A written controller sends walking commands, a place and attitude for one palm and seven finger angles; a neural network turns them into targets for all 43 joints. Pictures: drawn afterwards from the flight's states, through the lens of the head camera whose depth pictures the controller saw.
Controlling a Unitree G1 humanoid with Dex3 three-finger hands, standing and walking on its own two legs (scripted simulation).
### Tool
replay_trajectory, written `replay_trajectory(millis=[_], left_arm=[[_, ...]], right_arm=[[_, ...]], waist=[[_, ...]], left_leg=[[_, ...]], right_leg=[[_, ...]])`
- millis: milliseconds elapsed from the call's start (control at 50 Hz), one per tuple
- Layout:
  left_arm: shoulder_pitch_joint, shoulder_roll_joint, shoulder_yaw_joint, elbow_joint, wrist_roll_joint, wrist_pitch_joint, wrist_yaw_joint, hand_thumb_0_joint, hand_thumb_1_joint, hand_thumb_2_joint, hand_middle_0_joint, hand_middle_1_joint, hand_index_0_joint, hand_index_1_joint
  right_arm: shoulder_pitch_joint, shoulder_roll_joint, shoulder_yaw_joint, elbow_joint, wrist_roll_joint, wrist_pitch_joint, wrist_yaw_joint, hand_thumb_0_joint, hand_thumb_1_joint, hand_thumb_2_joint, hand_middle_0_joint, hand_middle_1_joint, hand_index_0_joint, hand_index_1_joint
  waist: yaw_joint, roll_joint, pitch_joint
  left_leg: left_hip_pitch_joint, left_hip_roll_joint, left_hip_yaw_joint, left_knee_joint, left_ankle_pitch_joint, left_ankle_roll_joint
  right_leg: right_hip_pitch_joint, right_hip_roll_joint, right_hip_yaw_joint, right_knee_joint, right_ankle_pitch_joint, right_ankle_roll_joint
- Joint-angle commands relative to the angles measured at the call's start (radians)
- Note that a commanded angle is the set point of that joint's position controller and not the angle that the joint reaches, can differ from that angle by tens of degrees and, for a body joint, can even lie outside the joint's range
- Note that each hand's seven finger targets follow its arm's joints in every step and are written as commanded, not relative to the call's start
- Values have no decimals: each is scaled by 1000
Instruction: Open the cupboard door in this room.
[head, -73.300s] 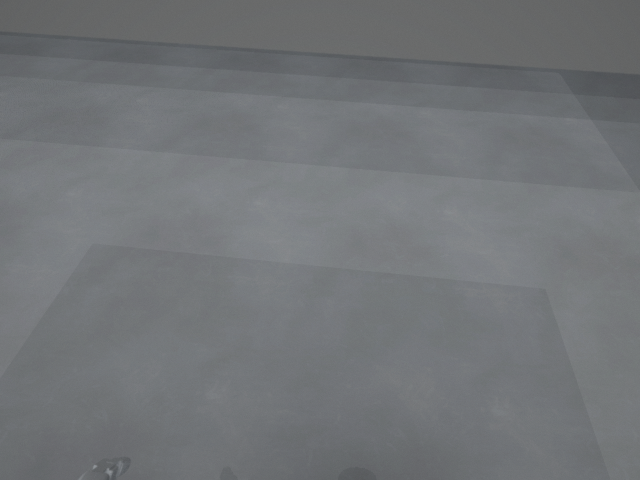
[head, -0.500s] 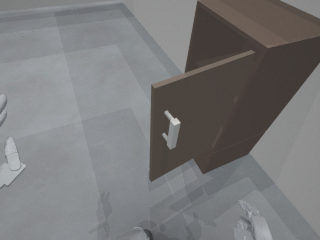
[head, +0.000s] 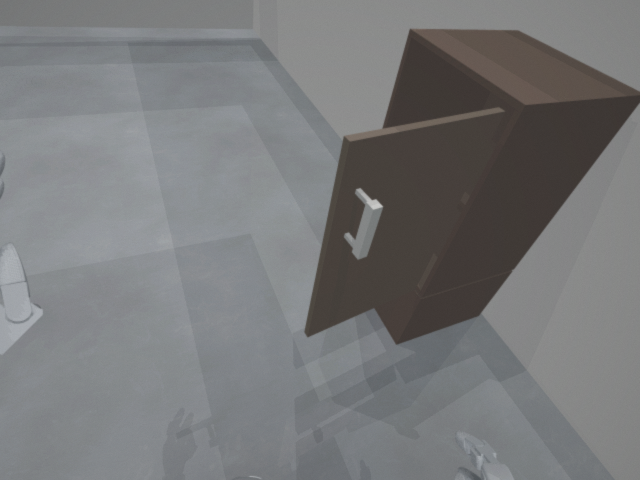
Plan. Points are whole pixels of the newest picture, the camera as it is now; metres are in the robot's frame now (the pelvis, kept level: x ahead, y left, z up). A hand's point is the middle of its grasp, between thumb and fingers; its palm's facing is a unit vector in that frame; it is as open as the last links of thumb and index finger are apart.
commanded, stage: stop stepping back and stand still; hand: left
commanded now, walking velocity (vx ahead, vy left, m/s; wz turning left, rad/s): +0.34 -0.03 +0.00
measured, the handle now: (360, 223) +0.57 +0.01 -0.01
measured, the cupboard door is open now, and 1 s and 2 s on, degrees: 97 97 97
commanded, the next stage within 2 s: let the arm hang, fingers relaxed in 0.66 s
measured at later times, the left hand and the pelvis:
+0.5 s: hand out of the picture +0.08 +0.27 +0.22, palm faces +0.47 -0.72 -0.51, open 7.4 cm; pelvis -0.12 +0.00 +0.02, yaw -4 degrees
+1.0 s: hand out of the picture +0.03 +0.18 -0.11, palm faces -0.05 -0.96 -0.27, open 7.4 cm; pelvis -0.12 +0.01 +0.00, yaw -2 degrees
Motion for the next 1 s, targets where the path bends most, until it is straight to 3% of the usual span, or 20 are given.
replay_trajectory(millis=[0, 40, 60, 100, 160, 220, 300, 340, 360, 380, 420, 500, 640, 720, 740, 760, 800, 880, 940, 980], left_arm=[[-286, 101, 23, 19, 2, 2, 22, 0, 900, 900, -200, -300, -200, -300], [-377, 165, 47, 44, 27, -22, 32, 0, 900, 900, -200, -300, -200, -300], [-372, 169, 34, -11, 22, -31, 21, 0, 900, 900, -200, -300, -200, -300], [-175, 115, 38, -7, 15, -24, 7, 0, 900, 900, -200, -300, -200, -300], [68, 113, 70, -123, 13, -6, 3, 0, 900, 900, -200, -300, -200, -300], [121, 168, 130, -201, 23, -24, 17, 0, 900, 900, -200, -300, -200, -300], [68, 199, 165, -104, 14, -7, 42, 0, 900, 900, -200, -300, -200, -300], [19, 202, 162, -40, 21, 32, 35, 0, 900, 900, -200, -300, -200, -300], [-37, 207, 152, -46, 25, 34, 27, 0, 900, 900, -200, -300, -200, -300], [-91, 205, 168, -17, 19, 21, 23, 0, 900, 900, -200, -300, -200, -300], [-159, 200, 155, 95, 13, -14, 4, 0, 900, 900, -200, -300, -200, -300], [-181, 73, -19, 162, 29, -22, 3, 0, 900, 900, -200, -300, -200, -300], [-169, 174, 97, -7, 32, -55, 47, 0, 900, 900, -200, -300, -200, -300], [-59, 150, 128, -79, 3, -58, 59, 0, 900, 900, -200, -300, -200, -300], [-48, -180, -374, 768, 114, 131, -117, 0, 900, 900, -200, -300, -200, -300], [-44, -216, -377, 748, 93, 224, -130, 0, 900, 900, -200, -300, -200, -300], [-83, -251, -393, 724, 104, 252, -127, 0, 900, 900, -200, -300, -200, -300], [-278, -196, -408, 937, 85, 245, -144, 0, 900, 900, -200, -300, -200, -300], [-191, -170, -397, 1153, 77, 248, -150, 0, 900, 900, -200, -300, -200, -300], [-120, -60, -385, 1271, 83, 228, -142, 0, 900, 900, -200, -300, -200, -300]], right_arm=[[-72, -194, -58, -156, 17, -90, -60, 0, -900, -900, 200, 300, 200, 300], [-56, -173, -50, -172, -10, -109, -55, 0, -900, -900, 200, 300, 200, 300], [-83, -161, -50, -164, -16, -114, -47, 0, -900, -900, 200, 300, 200, 300], [-108, -166, -66, -175, -6, -111, -28, 0, -900, -900, 200, 300, 200, 300], [-154, -167, -70, -215, -5, -81, -9, 0, -900, -900, 200, 300, 200, 300], [-146, -150, -75, -233, -18, -69, -12, 0, -900, -900, 200, 300, 200, 300], [-109, -137, -77, -212, -29, -56, -53, 0, -900, -900, 200, 300, 200, 300], [-95, -129, -84, -176, -13, -42, -55, 0, -900, -900, 200, 300, 200, 300], [-95, -158, -95, -170, 2, -38, -54, 0, -900, -900, 200, 300, 200, 300], [-100, -192, -108, -142, -12, -41, -52, 0, -900, -900, 200, 300, 200, 300], [-97, -165, -89, -144, -10, -53, -36, 0, -900, -900, 200, 300, 200, 300], [-135, -185, -96, -144, 6, -50, -66, 0, -900, -900, 200, 300, 200, 300], [-130, -142, -79, -180, -10, -92, -82, 0, -900, -900, 200, 300, 200, 300], [-90, -151, -82, -206, -7, -83, -76, 0, -900, -900, 200, 300, 200, 300], [-8, -286, -99, 43, -24, -85, 44, 0, -900, -900, 200, 300, 200, 300], [58, -250, -104, -4, -14, -1, 41, 0, -900, -900, 200, 300, 200, 300], [63, -272, -101, -28, -43, 21, 17, 0, -900, -900, 200, 300, 200, 300], [-17, -245, -86, -28, -56, 41, 13, 0, -900, -900, 200, 300, 200, 300], [-104, -230, -73, 12, -38, 74, 18, 0, -900, -900, 200, 300, 200, 300], [-88, -150, -62, 41, -18, 94, 23, 0, -900, -900, 200, 300, 200, 300]], waist=[[-143, 438, 48], [-137, 341, 54], [-129, 216, 9], [-101, 95, 2], [-75, 285, -2], [-69, 432, 15], [-75, 342, -30], [-64, 20, -10], [-77, -157, 56], [-90, -66, 104], [-135, -69, 52], [-100, 94, 169], [-58, -135, 69], [-87, 135, -41], [-168, 294, -6], [-141, 374, -19], [-141, 269, -89], [-112, 59, -18], [-31, 93, -7], [-17, -31, 17]], left_leg=[[520, 133, -195, -391, 212, 111], [464, 353, -587, -552, 168, 234], [390, 344, -584, -606, -22, 191], [263, 286, -432, -665, -331, 160], [32, 184, -149, -761, -472, 66], [-58, 173, -83, -812, -516, 30], [-57, 168, -43, -636, -428, 42], [-106, 20, 129, -82, -295, 5], [-207, -22, 17, 278, -231, 19], [-268, -14, -67, 465, -174, 11], [-209, 66, -68, 523, -46, -18], [-220, 46, 2, 307, 39, 12], [124, -3, 122, -199, -36, 52], [420, 32, 46, -447, 85, 70], [413, 171, -129, -256, 571, 121], [508, 272, -216, -301, 957, 194], [531, 343, -286, -309, 1189, 249], [381, 265, -177, -363, 679, 227], [140, 168, -72, -370, 224, 139], [57, 6, 6, -200, -206, 40]], right_leg=[[-385, -49, 0, 286, 354, 15], [-522, 5, 36, 584, -71, 18], [-480, -23, 72, 631, -48, 13], [-387, -28, 52, 608, 69, 15], [-186, 9, -96, 522, 169, 15], [-89, 31, -180, 423, 141, 4], [119, 40, -206, 79, -100, -38], [63, -139, 7, -248, -71, -110], [-141, -373, 408, -400, -147, -181], [-253, -466, 550, -474, -235, -200], [-330, -421, 399, -454, -382, -202], [-186, -302, 218, -358, 14, -84], [-75, -278, 131, -285, 261, -100], [-90, -181, 58, -47, 415, -41], [-347, -172, -107, 253, 561, 39], [-464, -81, -92, 370, 27, 40], [-542, -43, -25, 563, -201, 50], [-438, -83, -6, 442, -58, 54], [-95, -60, -53, 167, 194, 56], [-38, -187, 167, -123, 215, 21]])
